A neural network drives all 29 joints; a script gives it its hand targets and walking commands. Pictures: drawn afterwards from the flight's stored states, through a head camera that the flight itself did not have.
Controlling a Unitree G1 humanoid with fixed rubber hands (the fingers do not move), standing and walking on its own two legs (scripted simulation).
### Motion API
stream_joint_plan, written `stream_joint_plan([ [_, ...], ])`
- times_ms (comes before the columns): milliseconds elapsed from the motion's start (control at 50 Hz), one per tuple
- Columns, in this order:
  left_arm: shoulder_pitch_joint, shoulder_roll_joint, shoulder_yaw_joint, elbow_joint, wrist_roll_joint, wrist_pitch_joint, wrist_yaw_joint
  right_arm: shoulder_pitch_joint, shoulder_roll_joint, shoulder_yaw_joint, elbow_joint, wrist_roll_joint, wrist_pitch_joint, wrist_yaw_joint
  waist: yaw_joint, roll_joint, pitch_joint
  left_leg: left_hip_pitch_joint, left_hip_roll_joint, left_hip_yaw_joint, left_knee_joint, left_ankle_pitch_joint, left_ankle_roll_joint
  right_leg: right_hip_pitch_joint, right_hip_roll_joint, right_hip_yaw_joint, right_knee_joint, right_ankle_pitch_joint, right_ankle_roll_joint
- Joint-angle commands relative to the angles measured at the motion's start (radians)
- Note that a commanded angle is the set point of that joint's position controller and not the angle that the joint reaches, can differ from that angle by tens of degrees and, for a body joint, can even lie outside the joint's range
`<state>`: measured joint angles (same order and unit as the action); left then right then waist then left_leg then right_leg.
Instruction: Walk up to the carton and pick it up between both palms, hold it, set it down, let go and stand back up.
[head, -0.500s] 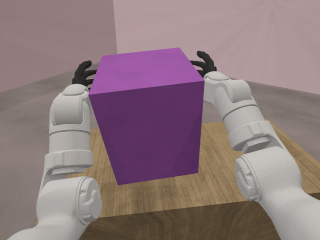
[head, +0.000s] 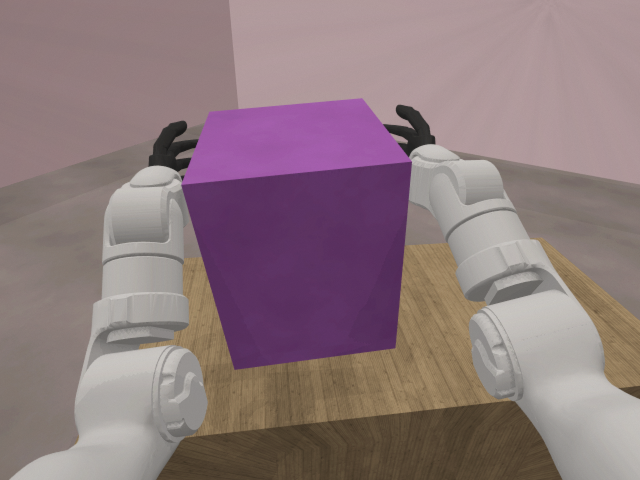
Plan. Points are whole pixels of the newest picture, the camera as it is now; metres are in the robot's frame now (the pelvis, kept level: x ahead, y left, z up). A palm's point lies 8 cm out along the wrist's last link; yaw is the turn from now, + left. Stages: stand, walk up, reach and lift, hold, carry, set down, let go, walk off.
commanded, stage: hold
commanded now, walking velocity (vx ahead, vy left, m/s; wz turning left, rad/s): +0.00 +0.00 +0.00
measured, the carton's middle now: (301, 228) +0.37 +0.00 +0.23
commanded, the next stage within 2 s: none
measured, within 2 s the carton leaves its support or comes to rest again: neither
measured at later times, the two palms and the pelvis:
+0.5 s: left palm (164, 185) +0.37 +0.15 +0.29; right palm (417, 164) +0.37 -0.14 +0.31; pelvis +0.00 +0.00 +0.00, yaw +0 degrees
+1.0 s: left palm (167, 183) +0.37 +0.15 +0.30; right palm (423, 165) +0.36 -0.14 +0.31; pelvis +0.00 +0.00 +0.00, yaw +0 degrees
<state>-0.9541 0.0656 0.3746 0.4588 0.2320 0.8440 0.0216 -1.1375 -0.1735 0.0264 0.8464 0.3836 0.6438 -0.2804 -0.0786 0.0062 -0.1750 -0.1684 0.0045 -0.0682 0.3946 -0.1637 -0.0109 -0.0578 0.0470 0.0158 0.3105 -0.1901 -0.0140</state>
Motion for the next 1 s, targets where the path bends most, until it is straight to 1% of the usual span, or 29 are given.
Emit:
stream_joint_plan([
  [0, -0.827, -0.534, -0.345, -0.129, -0.18, -0.076, -0.151, -0.71, 0.7, 0.167, -0.279, 0.166, -0.02, 0.113, 0.001, 0.019, -0.305, 0.149, -0.039, 0.034, -0.026, 0.141, -0.019, -0.013, 0.013, 0.004, -0.045, 0.162, 0.071],
  [60, -0.786, -0.567, -0.385, -0.168, -0.198, -0.071, -0.159, -0.701, 0.687, 0.18, -0.349, 0.182, -0.022, 0.097, -0.01, 0.029, -0.33, 0.189, -0.04, 0.034, -0.011, 0.237, -0.037, 0.019, 0.03, -0.01, -0.038, 0.248, 0.071],
  [100, -0.809, -0.561, -0.395, -0.204, -0.203, -0.071, -0.157, -0.681, 0.691, 0.191, -0.345, 0.183, -0.014, 0.095, -0.015, 0.028, -0.355, 0.204, -0.042, 0.022, -0.008, 0.238, -0.039, 0.028, 0.032, -0.013, -0.039, 0.253, 0.07],
  [120, -0.808, -0.547, -0.381, -0.192, -0.189, -0.065, -0.155, -0.688, 0.681, 0.2, -0.35, 0.193, -0.014, 0.094, 0.004, 0.034, -0.331, 0.18, -0.044, 0.031, -0.013, 0.223, -0.038, 0.027, 0.026, -0.005, -0.039, 0.246, 0.078],
  [140, -0.777, -0.548, -0.379, -0.176, -0.191, -0.061, -0.157, -0.678, 0.682, 0.199, -0.35, 0.186, -0.012, 0.09, -0.01, 0.042, -0.325, 0.177, -0.042, 0.036, -0.021, 0.225, -0.036, 0.033, 0.025, -0.011, -0.046, 0.253, 0.076],
  [200, -0.769, -0.547, -0.388, -0.216, -0.181, -0.059, -0.164, -0.662, 0.697, 0.21, -0.386, 0.187, -0.007, 0.091, -0.005, 0.023, -0.322, 0.206, -0.043, 0.04, -0.013, 0.239, -0.042, 0.026, 0.035, -0.014, -0.039, 0.26, 0.08],
  [220, -0.791, -0.559, -0.389, -0.229, -0.192, -0.056, -0.164, -0.677, 0.683, 0.205, -0.374, 0.198, -0.004, 0.092, -0.008, 0.049, -0.321, 0.186, -0.037, 0.036, -0.013, 0.242, -0.047, 0.032, 0.03, -0.016, -0.032, 0.267, 0.078],
  [240, -0.781, -0.553, -0.391, -0.199, -0.188, -0.049, -0.164, -0.68, 0.676, 0.205, -0.372, 0.194, -0.004, 0.093, -0.016, 0.034, -0.292, 0.171, -0.038, 0.031, -0.019, 0.24, -0.039, 0.031, 0.027, -0.01, -0.034, 0.269, 0.075],
  [260, -0.779, -0.542, -0.372, -0.192, -0.175, -0.049, -0.163, -0.691, 0.683, 0.211, -0.381, 0.185, -0.007, 0.094, 0.003, 0.031, -0.307, 0.189, -0.045, 0.038, -0.017, 0.221, -0.035, 0.03, 0.028, -0.007, -0.042, 0.242, 0.076],
  [280, -0.767, -0.537, -0.384, -0.206, -0.177, -0.047, -0.165, -0.649, 0.673, 0.198, -0.355, 0.186, -0.002, 0.093, -0.017, 0.04, -0.282, 0.18, -0.037, 0.035, -0.028, 0.204, -0.04, 0.006, 0.024, -0.006, -0.046, 0.228, 0.076],
  [320, -0.794, -0.553, -0.394, -0.217, -0.175, -0.047, -0.165, -0.703, 0.695, 0.206, -0.377, 0.184, -0.007, 0.097, -0.001, 0.039, -0.302, 0.18, -0.041, 0.032, -0.02, 0.195, -0.039, 0.008, 0.03, -0.011, -0.043, 0.215, 0.071],
  [340, -0.776, -0.555, -0.406, -0.217, -0.184, -0.047, -0.165, -0.674, 0.684, 0.193, -0.362, 0.179, -0.006, 0.097, -0.015, 0.057, -0.317, 0.178, -0.039, 0.035, -0.025, 0.204, -0.039, 0.038, 0.026, -0.011, -0.04, 0.221, 0.072],
  [400, -0.804, -0.557, -0.402, -0.234, -0.196, -0.056, -0.163, -0.693, 0.71, 0.202, -0.39, 0.183, -0.007, 0.096, -0.011, 0.019, -0.337, 0.187, -0.041, 0.031, -0.019, 0.204, -0.031, 0.01, 0.022, -0.008, -0.038, 0.24, 0.076],
  [440, -0.796, -0.564, -0.407, -0.201, -0.197, -0.056, -0.163, -0.687, 0.685, 0.183, -0.367, 0.17, -0.01, 0.098, -0.02, 0.055, -0.314, 0.174, -0.037, 0.029, -0.017, 0.193, -0.044, 0.004, 0.023, -0.009, -0.037, 0.212, 0.071],
  [460, -0.815, -0.565, -0.415, -0.227, -0.202, -0.057, -0.163, -0.686, 0.692, 0.19, -0.371, 0.18, -0.011, 0.1, -0.028, 0.042, -0.339, 0.189, -0.042, 0.029, -0.017, 0.201, -0.037, 0.014, 0.033, -0.021, -0.034, 0.221, 0.069],
  [500, -0.776, -0.549, -0.38, -0.191, -0.171, -0.049, -0.166, -0.652, 0.692, 0.187, -0.324, 0.167, -0.002, 0.1, 0.0, 0.042, -0.296, 0.173, -0.036, 0.028, -0.033, 0.176, -0.032, 0.013, 0.024, -0.008, -0.039, 0.213, 0.071],
  [540, -0.761, -0.54, -0.369, -0.173, -0.156, -0.036, -0.173, -0.65, 0.666, 0.187, -0.309, 0.173, 0.005, 0.097, -0.016, 0.06, -0.263, 0.163, -0.036, 0.035, -0.038, 0.183, -0.036, 0.01, 0.017, -0.004, -0.047, 0.225, 0.077],
  [580, -0.775, -0.547, -0.371, -0.186, -0.168, -0.039, -0.174, -0.699, 0.677, 0.208, -0.382, 0.186, -0.004, 0.094, -0.002, 0.02, -0.308, 0.169, -0.042, 0.038, -0.031, 0.204, -0.031, 0.022, 0.024, -0.004, -0.038, 0.235, 0.077],
  [680, -0.79, -0.558, -0.394, -0.2, -0.177, -0.046, -0.168, -0.68, 0.654, 0.175, -0.323, 0.187, -0.005, 0.101, -0.01, 0.065, -0.281, 0.174, -0.027, 0.027, -0.034, 0.197, -0.039, 0.005, 0.028, -0.01, -0.037, 0.21, 0.066],
  [700, -0.774, -0.56, -0.374, -0.172, -0.169, -0.044, -0.169, -0.658, 0.659, 0.181, -0.327, 0.167, -0.006, 0.104, -0.015, 0.044, -0.281, 0.174, -0.028, 0.028, -0.041, 0.178, -0.035, 0.012, 0.029, -0.024, -0.045, 0.184, 0.06],
  [720, -0.8, -0.572, -0.397, -0.213, -0.186, -0.054, -0.168, -0.675, 0.667, 0.173, -0.326, 0.166, -0.009, 0.105, -0.021, 0.069, -0.299, 0.167, -0.032, 0.027, -0.033, 0.19, -0.041, 0.017, 0.029, -0.012, -0.042, 0.197, 0.054],
  [760, -0.794, -0.56, -0.406, -0.223, -0.19, -0.054, -0.161, -0.67, 0.671, 0.19, -0.345, 0.183, -0.009, 0.106, -0.035, 0.058, -0.317, 0.198, -0.036, 0.029, -0.025, 0.221, -0.046, 0.008, 0.022, -0.001, -0.035, 0.236, 0.062],
  [800, -0.791, -0.568, -0.427, -0.24, -0.2, -0.055, -0.162, -0.663, 0.668, 0.194, -0.342, 0.185, -0.008, 0.104, -0.028, 0.063, -0.338, 0.201, -0.038, 0.033, -0.016, 0.243, -0.052, 0.019, 0.035, -0.012, -0.031, 0.242, 0.061],
  [820, -0.804, -0.559, -0.405, -0.224, -0.187, -0.054, -0.158, -0.691, 0.679, 0.2, -0.371, 0.182, -0.014, 0.104, -0.022, 0.034, -0.335, 0.196, -0.042, 0.029, -0.019, 0.227, -0.045, 0.008, 0.032, -0.014, -0.038, 0.227, 0.069],
  [860, -0.82, -0.571, -0.389, -0.187, -0.181, -0.057, -0.161, -0.704, 0.688, 0.171, -0.33, 0.165, -0.012, 0.112, -0.008, 0.049, -0.285, 0.159, -0.035, 0.029, -0.035, 0.145, -0.029, -0.024, 0.023, -0.017, -0.051, 0.144, 0.061],
  [920, -0.798, -0.562, -0.371, -0.169, -0.166, -0.06, -0.161, -0.715, 0.687, 0.172, -0.338, 0.145, -0.018, 0.119, 0.004, 0.019, -0.309, 0.169, -0.038, 0.036, -0.045, 0.139, -0.02, -0.014, 0.027, -0.017, -0.061, 0.126, 0.057],
  [940, -0.828, -0.559, -0.382, -0.178, -0.182, -0.064, -0.156, -0.725, 0.682, 0.171, -0.335, 0.154, -0.019, 0.123, -0.01, 0.029, -0.332, 0.169, -0.036, 0.033, -0.038, 0.144, -0.028, -0.001, 0.023, -0.009, -0.045, 0.135, 0.055],
  [960, -0.826, -0.557, -0.381, -0.159, -0.18, -0.063, -0.154, -0.712, 0.68, 0.179, -0.304, 0.157, -0.019, 0.125, -0.002, 0.045, -0.303, 0.152, -0.029, 0.038, -0.043, 0.133, -0.036, -0.015, 0.022, -0.01, -0.046, 0.124, 0.058],
  [980, -0.831, -0.554, -0.369, -0.125, -0.177, -0.062, -0.153, -0.705, 0.675, 0.165, -0.279, 0.155, -0.014, 0.126, -0.007, 0.027, -0.27, 0.145, -0.03, 0.039, -0.045, 0.109, -0.032, -0.037, 0.023, -0.012, -0.054, 0.094, 0.059],
])
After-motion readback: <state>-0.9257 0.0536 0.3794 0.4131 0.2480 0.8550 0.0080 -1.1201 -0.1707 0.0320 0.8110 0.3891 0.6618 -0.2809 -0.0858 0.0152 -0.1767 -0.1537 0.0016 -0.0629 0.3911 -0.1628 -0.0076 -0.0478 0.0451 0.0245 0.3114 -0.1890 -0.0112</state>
